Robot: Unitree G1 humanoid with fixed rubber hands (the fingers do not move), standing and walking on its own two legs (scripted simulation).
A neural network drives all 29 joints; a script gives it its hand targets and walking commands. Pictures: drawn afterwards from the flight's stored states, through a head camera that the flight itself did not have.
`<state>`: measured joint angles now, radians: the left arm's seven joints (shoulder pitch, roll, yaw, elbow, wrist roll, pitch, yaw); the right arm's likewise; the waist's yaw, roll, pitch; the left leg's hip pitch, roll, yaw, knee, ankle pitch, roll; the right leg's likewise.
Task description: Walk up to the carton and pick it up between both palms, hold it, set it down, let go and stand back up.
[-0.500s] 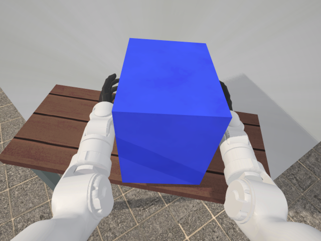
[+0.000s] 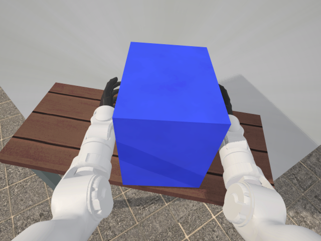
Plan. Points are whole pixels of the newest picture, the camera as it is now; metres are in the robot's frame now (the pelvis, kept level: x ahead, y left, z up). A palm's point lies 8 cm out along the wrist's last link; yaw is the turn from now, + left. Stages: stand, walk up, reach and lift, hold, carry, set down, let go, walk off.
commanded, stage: set down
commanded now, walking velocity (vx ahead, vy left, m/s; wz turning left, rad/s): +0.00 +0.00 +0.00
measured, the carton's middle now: (165, 115) +0.41 -0.05 +0.07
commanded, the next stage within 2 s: none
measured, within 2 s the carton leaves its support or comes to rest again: rests again in 0.66 s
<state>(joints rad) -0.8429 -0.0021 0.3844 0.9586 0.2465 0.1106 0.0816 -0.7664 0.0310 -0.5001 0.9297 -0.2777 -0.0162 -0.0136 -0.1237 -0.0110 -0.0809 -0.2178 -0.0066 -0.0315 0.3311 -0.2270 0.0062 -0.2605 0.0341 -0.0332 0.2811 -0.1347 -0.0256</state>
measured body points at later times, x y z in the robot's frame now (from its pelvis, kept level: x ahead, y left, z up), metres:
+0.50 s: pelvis +0.00 +0.00 +0.00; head +0.03 +0.01 +0.45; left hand +0.44 +0.10 +0.08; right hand +0.39 -0.20 +0.08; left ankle -0.04 +0.11 -0.75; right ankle +0.00 -0.10 -0.75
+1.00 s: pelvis +0.00 +0.01 +0.00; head +0.05 +0.02 +0.45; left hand +0.45 +0.10 +0.07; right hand +0.40 -0.20 +0.08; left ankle -0.04 +0.11 -0.75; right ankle +0.00 -0.10 -0.75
